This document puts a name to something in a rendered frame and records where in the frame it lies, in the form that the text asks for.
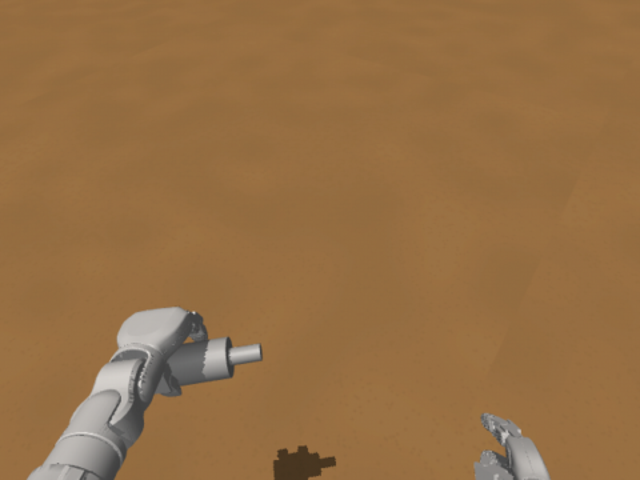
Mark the right robot hand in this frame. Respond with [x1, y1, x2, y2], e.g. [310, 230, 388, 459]
[474, 413, 551, 480]

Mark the left robot arm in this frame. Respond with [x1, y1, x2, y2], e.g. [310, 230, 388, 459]
[27, 344, 165, 480]

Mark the bottle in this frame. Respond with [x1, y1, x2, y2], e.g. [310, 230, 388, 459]
[167, 337, 262, 386]

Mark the left robot hand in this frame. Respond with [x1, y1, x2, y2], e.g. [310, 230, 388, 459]
[117, 307, 208, 397]

